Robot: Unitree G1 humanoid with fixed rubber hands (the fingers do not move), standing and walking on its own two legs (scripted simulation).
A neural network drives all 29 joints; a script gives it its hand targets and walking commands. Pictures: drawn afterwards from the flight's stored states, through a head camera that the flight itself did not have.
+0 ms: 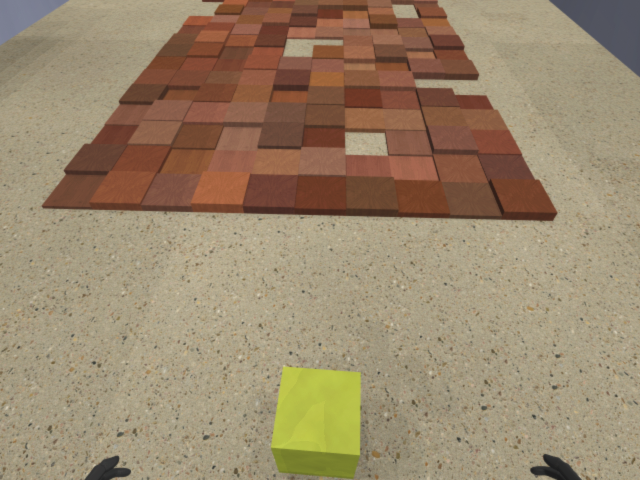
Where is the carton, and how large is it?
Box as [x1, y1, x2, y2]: [271, 367, 360, 478]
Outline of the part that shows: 283,367 271,443 271,449 278,470 280,472 352,478 359,456 360,372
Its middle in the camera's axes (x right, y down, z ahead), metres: -0.01 +0.51 +1.06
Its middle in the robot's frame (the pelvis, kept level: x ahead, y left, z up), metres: +0.40 +0.02 -0.65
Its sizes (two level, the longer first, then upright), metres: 0.210 0.200 0.250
